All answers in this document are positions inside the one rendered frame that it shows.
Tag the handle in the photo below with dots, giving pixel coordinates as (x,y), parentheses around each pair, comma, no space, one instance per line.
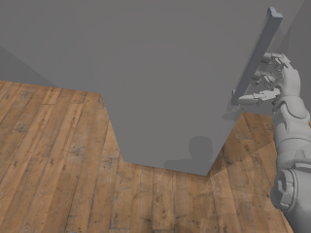
(264,41)

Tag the robot right forearm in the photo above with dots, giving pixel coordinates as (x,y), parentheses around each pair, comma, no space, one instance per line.
(292,134)

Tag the right robot hand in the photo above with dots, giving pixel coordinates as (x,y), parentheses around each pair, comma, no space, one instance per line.
(287,83)

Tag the robot right upper arm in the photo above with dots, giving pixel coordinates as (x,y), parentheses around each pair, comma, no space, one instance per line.
(291,194)

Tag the fridge door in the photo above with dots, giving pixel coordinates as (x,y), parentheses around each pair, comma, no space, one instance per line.
(166,70)

